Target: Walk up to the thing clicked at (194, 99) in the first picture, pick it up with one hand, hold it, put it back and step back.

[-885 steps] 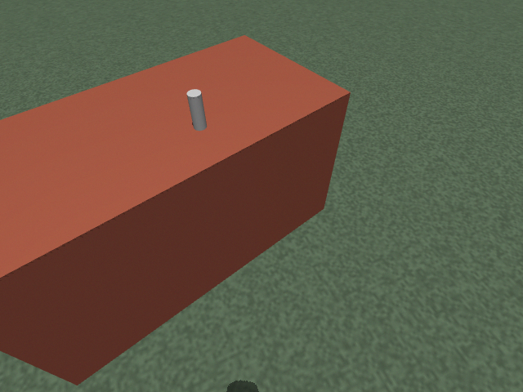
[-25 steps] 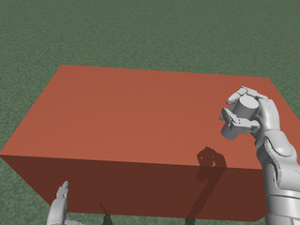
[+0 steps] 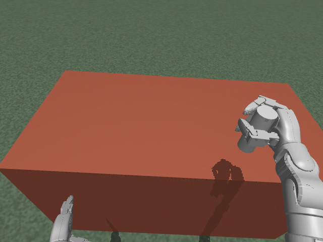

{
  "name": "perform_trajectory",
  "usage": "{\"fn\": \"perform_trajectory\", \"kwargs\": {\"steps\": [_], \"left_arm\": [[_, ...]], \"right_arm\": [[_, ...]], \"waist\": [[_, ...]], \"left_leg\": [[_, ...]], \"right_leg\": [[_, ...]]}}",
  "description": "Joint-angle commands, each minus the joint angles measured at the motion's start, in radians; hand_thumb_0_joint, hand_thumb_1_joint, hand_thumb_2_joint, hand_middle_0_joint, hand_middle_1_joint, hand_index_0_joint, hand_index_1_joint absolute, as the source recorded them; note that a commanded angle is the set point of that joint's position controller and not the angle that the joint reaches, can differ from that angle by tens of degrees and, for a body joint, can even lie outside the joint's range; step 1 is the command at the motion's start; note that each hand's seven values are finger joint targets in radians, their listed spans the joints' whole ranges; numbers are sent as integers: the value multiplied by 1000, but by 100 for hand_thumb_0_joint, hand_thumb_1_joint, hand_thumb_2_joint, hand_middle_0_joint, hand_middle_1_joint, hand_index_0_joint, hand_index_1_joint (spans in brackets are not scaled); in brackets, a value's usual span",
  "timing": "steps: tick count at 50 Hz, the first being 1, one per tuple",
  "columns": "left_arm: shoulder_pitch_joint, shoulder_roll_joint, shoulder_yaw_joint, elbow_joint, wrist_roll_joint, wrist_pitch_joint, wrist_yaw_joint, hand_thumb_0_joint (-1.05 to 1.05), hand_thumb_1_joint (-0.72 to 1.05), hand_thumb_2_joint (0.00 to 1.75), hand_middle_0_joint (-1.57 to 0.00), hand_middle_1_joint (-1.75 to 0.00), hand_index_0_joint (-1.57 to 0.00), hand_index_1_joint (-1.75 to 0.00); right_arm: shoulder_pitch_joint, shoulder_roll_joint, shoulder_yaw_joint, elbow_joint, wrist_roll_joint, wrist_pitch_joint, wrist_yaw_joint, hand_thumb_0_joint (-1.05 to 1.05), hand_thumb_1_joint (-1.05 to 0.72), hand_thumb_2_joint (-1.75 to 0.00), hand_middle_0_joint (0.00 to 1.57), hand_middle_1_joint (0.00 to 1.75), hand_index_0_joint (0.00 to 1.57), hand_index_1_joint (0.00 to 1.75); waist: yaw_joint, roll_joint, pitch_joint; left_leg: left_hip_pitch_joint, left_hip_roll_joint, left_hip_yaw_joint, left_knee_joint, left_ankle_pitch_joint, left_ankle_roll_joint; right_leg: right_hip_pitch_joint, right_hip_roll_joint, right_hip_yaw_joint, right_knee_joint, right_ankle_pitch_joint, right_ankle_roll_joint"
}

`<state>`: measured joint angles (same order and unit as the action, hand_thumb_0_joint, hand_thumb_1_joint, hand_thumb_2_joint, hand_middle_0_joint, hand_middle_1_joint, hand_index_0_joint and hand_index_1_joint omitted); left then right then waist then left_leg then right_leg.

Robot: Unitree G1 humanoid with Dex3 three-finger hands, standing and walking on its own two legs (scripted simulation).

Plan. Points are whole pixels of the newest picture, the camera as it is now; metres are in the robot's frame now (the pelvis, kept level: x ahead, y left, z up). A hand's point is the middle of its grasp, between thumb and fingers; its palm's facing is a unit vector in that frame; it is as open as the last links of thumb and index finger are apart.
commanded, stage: hold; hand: right
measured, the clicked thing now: (255, 130) +0.33 -0.17 +0.15
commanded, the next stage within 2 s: crouch in 0.70 s
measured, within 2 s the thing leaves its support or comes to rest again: neither
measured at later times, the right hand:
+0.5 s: hand (251, 123) +0.33 -0.15 +0.17, palm faces -0.02 +1.00 -0.04, open 5.3 cm
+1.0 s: hand (248, 124) +0.34 -0.15 +0.17, palm faces -0.02 +1.00 -0.02, open 5.3 cm
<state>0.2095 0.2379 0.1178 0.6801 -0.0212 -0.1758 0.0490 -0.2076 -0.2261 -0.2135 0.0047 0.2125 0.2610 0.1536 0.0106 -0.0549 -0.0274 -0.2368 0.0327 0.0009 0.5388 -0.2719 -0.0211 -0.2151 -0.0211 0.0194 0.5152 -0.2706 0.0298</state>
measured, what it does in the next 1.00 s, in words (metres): stands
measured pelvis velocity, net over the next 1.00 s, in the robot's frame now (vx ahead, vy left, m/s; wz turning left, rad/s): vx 0.00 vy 0.00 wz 0.00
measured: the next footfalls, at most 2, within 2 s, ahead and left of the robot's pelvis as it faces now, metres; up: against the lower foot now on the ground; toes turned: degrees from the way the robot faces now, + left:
none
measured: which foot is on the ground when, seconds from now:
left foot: down 0.00-1.00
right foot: down 0.00-1.00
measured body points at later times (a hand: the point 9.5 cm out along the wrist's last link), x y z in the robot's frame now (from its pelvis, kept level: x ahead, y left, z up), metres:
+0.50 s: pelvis +0.00 +0.00 +0.00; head -0.02 +0.03 +0.45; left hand +0.16 +0.26 -0.09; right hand +0.33 -0.21 +0.18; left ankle +0.01 +0.13 -0.73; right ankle +0.01 -0.14 -0.73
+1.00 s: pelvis +0.00 +0.00 +0.00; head -0.02 +0.03 +0.45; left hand +0.16 +0.26 -0.08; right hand +0.33 -0.21 +0.17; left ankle +0.01 +0.13 -0.73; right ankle +0.01 -0.14 -0.73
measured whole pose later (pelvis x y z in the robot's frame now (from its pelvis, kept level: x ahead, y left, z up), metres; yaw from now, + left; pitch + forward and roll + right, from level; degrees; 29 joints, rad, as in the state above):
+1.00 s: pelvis +0.00 +0.00 +0.00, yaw +0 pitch -2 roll +0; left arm 0.21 0.22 0.10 0.68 -0.02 -0.18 0.04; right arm -0.27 -0.23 -0.21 0.10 0.21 0.27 0.15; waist 0.02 -0.05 -0.03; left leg -0.24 0.03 0.00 0.54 -0.27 -0.02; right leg -0.22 -0.02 0.02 0.51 -0.26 0.03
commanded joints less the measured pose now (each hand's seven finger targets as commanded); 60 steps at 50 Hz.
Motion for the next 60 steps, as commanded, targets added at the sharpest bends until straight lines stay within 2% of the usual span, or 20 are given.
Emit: {"fn": "perform_trajectory", "kwargs": {"steps": [1, 8, 16, 17, 19, 21, 23, 25, 27, 32, 38, 40, 41, 43, 47, 53, 54, 56, 58, 60], "left_arm": [[-118, 110, 28, -146, -3, -49, 6, 0, -55, 6, -4, -4, -4, -5], [-135, 133, 47, -143, -4, -58, 9, 0, -55, 5, -5, -5, -4, -5], [-116, 101, 20, -165, -2, -57, 4, 0, -56, 6, -4, -4, -4, -5], [-118, 127, 42, -171, -1, -54, 7, 0, -55, 5, -4, -4, -4, -5], [-121, 91, 8, -153, -3, -52, -1, 0, -55, 5, -4, -4, -4, -5], [-128, 143, 53, -183, -1, -56, 7, 0, -55, 5, -4, -4, -4, -5], [-109, 105, 18, -166, -5, -54, 2, 0, -55, 6, -4, -4, -4, -5], [-129, 131, 46, -164, -4, -51, 6, 0, -55, 5, -5, -4, -4, -5], [-132, 113, 29, -167, -3, -53, 3, 0, -55, 5, -5, -4, -4, -5], [-110, 131, 51, -148, 0, -52, 3, 0, -55, 5, -5, -4, -4, -5], [-113, 99, 14, -172, -5, -52, -3, 0, -55, 5, -4, -4, -4, -5], [-129, 129, 41, -170, -7, -49, 2, 0, -55, 6, -5, -6, -5, -6], [-132, 101, 12, -163, -4, -49, -1, 0, -55, 6, -4, -5, -4, -5], [-135, 136, 42, -177, -5, -56, 6, 0, -56, 7, -4, -5, -4, -5], [-111, 100, 13, -160, -5, -56, 8, 0, -57, 7, -4, -5, -4, -5], [-105, 100, 10, -128, -1, -87, 3, 0, -56, 6, -5, -5, -4, -5], [-115, 67, -21, -130, 2, -92, 0, 0, -57, 6, -5, -5, -4, -5], [-130, 109, 14, -135, 5, -99, 8, 0, -56, 6, -5, -5, -5, -5], [-119, 80, -19, -130, 5, -100, 8, 0, -57, 6, -5, -5, -5, -5], [-122, 100, -5, -155, 7, -98, 14, 0, -57, 6, -5, -5, -4, -5]], "right_arm": [[-356, -171, -70, -216, 13, -67, -5, 0, -68, -132, 145, 145, 145, 145], [-401, -158, -49, -231, 19, -72, 1, 0, -69, -132, 145, 145, 145, 145], [-367, -184, -91, -207, 14, -67, -14, 0, -68, -132, 145, 145, 145, 145], [-371, -186, -89, -211, 13, -65, -13, 0, -66, -132, 145, 145, 145, 145], [-378, -159, -61, -230, 15, -64, -7, 0, -68, -133, 146, 146, 146, 146], [-398, -162, -63, -252, 14, -63, -6, 0, -67, -133, 145, 146, 145, 146], [-357, -150, -55, -232, 16, -54, -1, 0, -66, -132, 144, 145, 144, 145], [-381, -170, -68, -226, 16, -51, -7, 0, -66, -134, 145, 147, 145, 147], [-390, -147, -50, -219, 13, -44, -12, 0, -67, -132, 144, 145, 144, 145], [-396, -189, -91, -225, 10, -55, -22, 0, -67, -132, 144, 145, 144, 145], [-379, -148, -46, -233, 12, -53, -5, 0, -66, -133, 145, 146, 145, 146], [-388, -172, -66, -216, 13, -44, -5, 0, -60, -135, 142, 146, 142, 146], [-397, -150, -46, -230, 13, -45, -1, 0, -68, -131, 145, 144, 145, 144], [-398, -169, -72, -185, 17, -40, -4, 0, -75, -130, 145, 142, 144, 142], [-407, -167, -70, -98, 10, -52, -6, 0, -74, -129, 145, 141, 144, 141], [-541, -167, -52, 53, -2, -141, -6, 0, -70, -128, 143, 141, 142, 141], [-572, -182, -59, 73, -6, -170, -5, 0, -74, -129, 144, 141, 143, 141], [-611, -218, -83, 136, -7, -222, -7, 0, -75, -129, 145, 141, 144, 141], [-674, -217, -65, 169, -12, -268, -11, 0, -76, -129, 145, 141, 144, 141], [-691, -224, -76, 256, -12, -311, -11, 0, -74, -130, 146, 143, 145, 143]], "waist": [[-2, 67, -187], [3, 45, -181], [-17, 67, -208], [-11, 86, -212], [-17, 56, -191], [1, 75, -240], [-8, 65, -199], [-5, 77, -209], [-5, 64, -204], [-2, 74, -217], [-6, 61, -220], [-4, 60, -200], [-5, 55, -205], [3, 80, -198], [11, 111, -160], [44, 106, -143], [35, 86, -189], [39, 107, -214], [40, 66, -247], [51, 81, -283]], "left_leg": [[24, -28, 52, -93, 198, 2], [10, -32, 57, -94, 177, 8], [45, -27, 55, -92, 210, 3], [40, -28, 55, -89, 219, 2], [33, -28, 55, -89, 208, 5], [35, -31, 55, -88, 220, 5], [30, -32, 58, -89, 217, 6], [38, -31, 58, -88, 231, 5], [37, -28, 56, -90, 229, 4], [35, -27, 52, -95, 201, 3], [37, -33, 59, -84, 231, 7], [26, -33, 58, -89, 217, 7], [24, -31, 57, -93, 208, 8], [26, -33, 59, -99, 187, 4], [4, -27, 50, -107, 176, -4], [-63, -23, 28, -106, 104, -5], [-39, -17, 20, -98, 131, -5], [-43, -16, 15, -85, 130, -8], [-49, -18, 14, -60, 171, -4], [-55, -21, 16, -49, 182, -3]], "right_leg": [[74, 26, -30, -64, 151, -42], [84, 21, -26, -75, 135, -38], [75, 27, -31, -61, 170, -40], [76, 27, -29, -58, 178, -41], [69, 28, -32, -63, 169, -39], [105, 23, -29, -63, 182, -38], [88, 23, -28, -65, 182, -37], [89, 23, -27, -62, 195, -38], [87, 24, -28, -60, 187, -39], [88, 27, -31, -63, 156, -41], [96, 20, -26, -64, 198, -36], [89, 22, -28, -67, 184, -36], [91, 22, -29, -69, 173, -37], [89, 21, -25, -73, 145, -40], [69, 27, -30, -67, 126, -49], [36, 24, -33, -67, 46, -53], [40, 28, -36, -52, 74, -51], [24, 27, -34, -38, 75, -50], [30, 26, -36, -22, 106, -45], [29, 24, -35, -10, 113, -47]]}}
